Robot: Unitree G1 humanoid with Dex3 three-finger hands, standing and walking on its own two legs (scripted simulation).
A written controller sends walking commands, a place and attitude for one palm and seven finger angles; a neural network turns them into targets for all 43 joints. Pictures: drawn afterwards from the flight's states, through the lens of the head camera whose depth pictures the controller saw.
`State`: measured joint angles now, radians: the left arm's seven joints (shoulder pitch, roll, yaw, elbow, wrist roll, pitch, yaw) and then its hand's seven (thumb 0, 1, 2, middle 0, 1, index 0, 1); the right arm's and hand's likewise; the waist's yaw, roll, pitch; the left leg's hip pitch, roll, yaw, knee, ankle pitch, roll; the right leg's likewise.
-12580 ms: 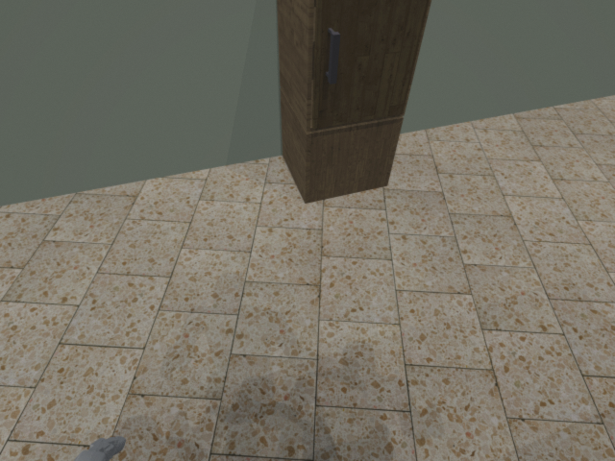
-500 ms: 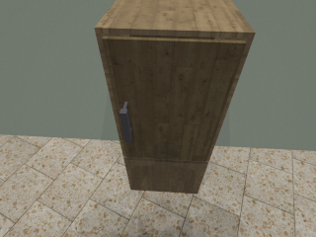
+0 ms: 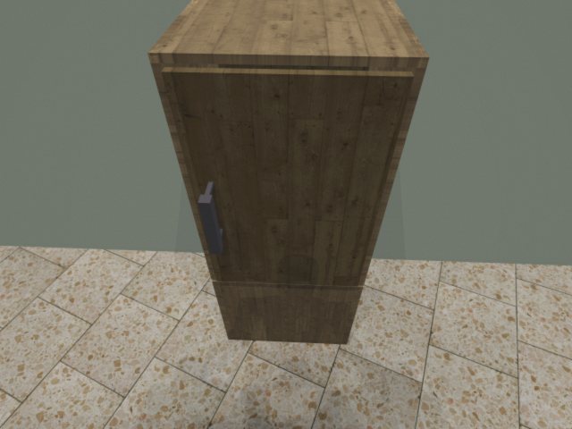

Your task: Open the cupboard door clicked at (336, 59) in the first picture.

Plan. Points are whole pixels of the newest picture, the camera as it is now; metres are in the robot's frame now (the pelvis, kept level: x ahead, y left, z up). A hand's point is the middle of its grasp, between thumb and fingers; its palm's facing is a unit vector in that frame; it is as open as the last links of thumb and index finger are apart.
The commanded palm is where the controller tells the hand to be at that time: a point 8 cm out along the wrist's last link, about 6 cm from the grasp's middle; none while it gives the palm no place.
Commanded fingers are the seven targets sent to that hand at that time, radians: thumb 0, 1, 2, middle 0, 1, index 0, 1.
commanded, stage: come to a stop and stand still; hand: left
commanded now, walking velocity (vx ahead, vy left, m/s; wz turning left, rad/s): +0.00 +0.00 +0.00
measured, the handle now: (213, 218) +0.54 +0.18 -0.06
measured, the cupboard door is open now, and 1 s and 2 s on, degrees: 0 0 0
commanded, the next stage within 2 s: look again from close up in 0.42 s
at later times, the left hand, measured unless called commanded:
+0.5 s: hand out of the picture +0.09 +0.23 -0.15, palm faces -0.01 -0.94 -0.33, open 7.4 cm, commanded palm none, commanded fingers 0.00 0.90 0.90 -0.20 -0.30 -0.20 -0.30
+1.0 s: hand out of the picture +0.09 +0.23 -0.15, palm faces +0.01 -0.95 -0.33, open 7.4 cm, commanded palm none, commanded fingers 0.00 0.90 0.90 -0.20 -0.30 -0.20 -0.30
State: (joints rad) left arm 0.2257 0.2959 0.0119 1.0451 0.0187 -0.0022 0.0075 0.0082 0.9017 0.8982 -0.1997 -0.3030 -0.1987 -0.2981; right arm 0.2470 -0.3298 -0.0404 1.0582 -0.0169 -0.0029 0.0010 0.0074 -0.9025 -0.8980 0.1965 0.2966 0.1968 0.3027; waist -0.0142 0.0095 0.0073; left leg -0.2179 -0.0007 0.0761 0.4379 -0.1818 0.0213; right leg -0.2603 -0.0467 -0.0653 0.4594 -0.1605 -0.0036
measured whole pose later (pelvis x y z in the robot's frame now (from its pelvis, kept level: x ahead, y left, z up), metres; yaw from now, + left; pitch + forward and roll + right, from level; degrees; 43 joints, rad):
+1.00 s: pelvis +0.04 -0.01 +0.01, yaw +1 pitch -2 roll +0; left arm 0.15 0.32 0.00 1.11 0.01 -0.01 0.00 0.01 0.90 0.90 -0.20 -0.30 -0.20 -0.30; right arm 0.13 -0.33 0.01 1.11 -0.01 -0.01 0.00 0.01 -0.90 -0.90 0.20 0.30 0.20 0.30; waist 0.01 0.00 0.03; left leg -0.12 0.01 0.04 0.32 -0.17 0.00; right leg -0.14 -0.03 -0.10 0.33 -0.15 -0.01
